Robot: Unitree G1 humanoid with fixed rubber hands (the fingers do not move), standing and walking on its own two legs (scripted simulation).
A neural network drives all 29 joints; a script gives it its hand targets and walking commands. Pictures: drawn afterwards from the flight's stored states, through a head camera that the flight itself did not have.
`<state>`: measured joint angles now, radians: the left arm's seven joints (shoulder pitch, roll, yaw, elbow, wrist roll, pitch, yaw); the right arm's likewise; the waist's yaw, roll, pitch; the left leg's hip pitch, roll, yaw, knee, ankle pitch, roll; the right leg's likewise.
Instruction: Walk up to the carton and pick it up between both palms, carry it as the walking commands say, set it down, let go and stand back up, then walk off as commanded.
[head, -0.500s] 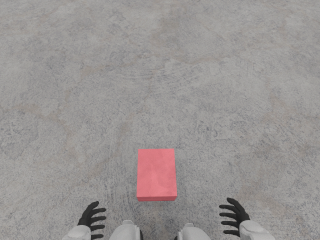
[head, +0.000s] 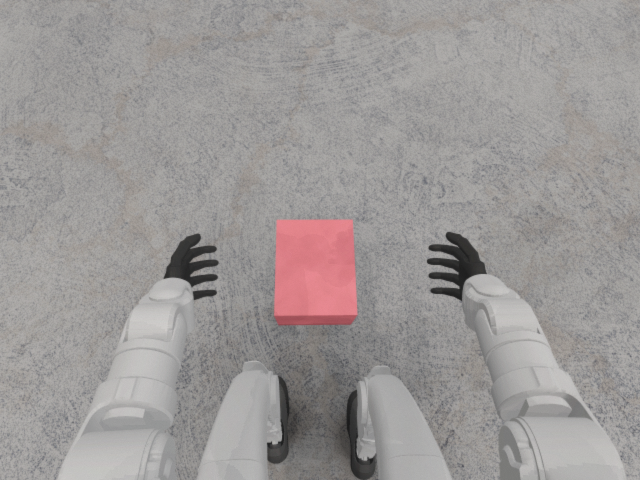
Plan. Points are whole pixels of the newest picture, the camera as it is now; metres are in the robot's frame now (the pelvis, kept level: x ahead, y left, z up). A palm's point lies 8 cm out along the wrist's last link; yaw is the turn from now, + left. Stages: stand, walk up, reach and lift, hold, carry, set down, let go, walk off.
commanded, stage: reach and lift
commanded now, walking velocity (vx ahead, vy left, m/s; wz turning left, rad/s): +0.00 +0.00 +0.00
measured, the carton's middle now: (314, 273) +0.51 +0.00 -0.60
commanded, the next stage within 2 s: none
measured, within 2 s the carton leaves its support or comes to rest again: neither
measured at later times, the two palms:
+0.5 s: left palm (195, 203) +0.49 +0.19 -0.12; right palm (446, 200) +0.49 -0.20 -0.12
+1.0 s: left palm (211, 220) +0.51 +0.19 -0.22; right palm (423, 216) +0.51 -0.19 -0.21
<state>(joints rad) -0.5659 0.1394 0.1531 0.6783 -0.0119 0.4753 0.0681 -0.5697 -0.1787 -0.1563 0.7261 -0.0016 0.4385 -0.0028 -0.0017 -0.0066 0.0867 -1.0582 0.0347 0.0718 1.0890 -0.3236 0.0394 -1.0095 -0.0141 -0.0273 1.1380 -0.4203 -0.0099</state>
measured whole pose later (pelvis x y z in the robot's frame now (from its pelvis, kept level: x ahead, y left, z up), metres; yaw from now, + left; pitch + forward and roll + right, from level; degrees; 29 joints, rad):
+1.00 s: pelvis +0.00 +0.00 -0.10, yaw -1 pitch +49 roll -1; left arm -1.09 0.24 0.30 0.93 0.00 0.08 0.06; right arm -1.09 -0.23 -0.30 0.92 0.01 0.08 -0.04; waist -0.01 0.00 -0.12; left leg -1.88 0.04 0.05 1.36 -0.35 0.04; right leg -1.82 -0.01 -0.04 1.42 -0.46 -0.01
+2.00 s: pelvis -0.03 -0.01 -0.31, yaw +0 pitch +39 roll +0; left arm -1.49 0.40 0.02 1.27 -0.31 -0.02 0.12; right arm -1.43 -0.35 0.00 1.17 0.29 0.00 -0.13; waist 0.00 0.00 0.35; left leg -2.36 0.08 0.04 2.12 -0.44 0.06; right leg -2.29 -0.02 -0.04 2.20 -0.59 -0.03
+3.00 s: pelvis -0.03 +0.00 -0.32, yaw -1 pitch +38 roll -1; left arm -1.59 0.33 -0.01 1.36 -0.29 -0.08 0.15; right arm -1.53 -0.30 0.03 1.24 0.28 -0.05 -0.14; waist 0.00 0.00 0.41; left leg -2.37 0.06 0.03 2.15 -0.45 0.05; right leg -2.29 -0.01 -0.04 2.23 -0.59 -0.02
